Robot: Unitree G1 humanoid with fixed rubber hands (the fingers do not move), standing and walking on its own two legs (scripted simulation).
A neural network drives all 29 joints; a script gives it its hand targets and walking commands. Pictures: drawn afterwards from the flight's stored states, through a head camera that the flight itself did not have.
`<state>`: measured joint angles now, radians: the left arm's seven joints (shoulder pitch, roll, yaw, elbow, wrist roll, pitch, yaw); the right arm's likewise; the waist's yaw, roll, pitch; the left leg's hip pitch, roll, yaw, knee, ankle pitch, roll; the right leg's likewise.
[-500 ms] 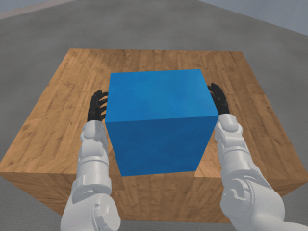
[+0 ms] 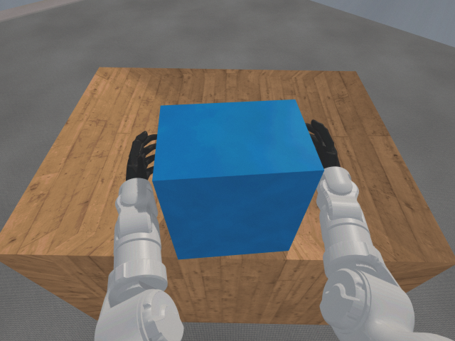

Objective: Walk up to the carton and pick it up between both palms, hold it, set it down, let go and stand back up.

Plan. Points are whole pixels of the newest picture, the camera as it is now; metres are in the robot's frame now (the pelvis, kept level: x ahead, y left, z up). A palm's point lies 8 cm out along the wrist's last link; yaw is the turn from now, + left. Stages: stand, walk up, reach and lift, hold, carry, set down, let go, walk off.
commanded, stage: set down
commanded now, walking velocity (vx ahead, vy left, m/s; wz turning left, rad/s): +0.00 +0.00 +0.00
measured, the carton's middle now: (231, 186) +0.41 +0.04 +0.03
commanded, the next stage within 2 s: none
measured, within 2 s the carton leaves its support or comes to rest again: neither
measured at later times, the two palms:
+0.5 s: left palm (142, 174) +0.40 +0.21 +0.07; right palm (321, 164) +0.43 -0.13 +0.08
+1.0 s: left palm (121, 163) +0.40 +0.24 +0.09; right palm (352, 143) +0.46 -0.18 +0.11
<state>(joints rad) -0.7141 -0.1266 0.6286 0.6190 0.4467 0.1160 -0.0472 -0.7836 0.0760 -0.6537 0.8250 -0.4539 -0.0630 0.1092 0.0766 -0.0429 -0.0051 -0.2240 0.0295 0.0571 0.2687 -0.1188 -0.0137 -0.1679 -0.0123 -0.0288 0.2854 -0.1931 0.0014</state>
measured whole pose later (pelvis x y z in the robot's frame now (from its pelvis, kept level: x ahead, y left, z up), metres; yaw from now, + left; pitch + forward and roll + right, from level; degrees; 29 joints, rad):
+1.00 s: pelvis -0.03 -0.01 -0.02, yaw -1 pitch +22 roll -2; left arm -1.04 0.30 -0.01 1.26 -0.28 -0.09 0.08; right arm -1.15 -0.41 0.20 1.43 0.50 -0.11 0.04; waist 0.13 -0.02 -0.26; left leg -0.74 0.09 0.02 0.50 -0.14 -0.03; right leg -0.66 0.04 -0.05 0.47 -0.20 -0.03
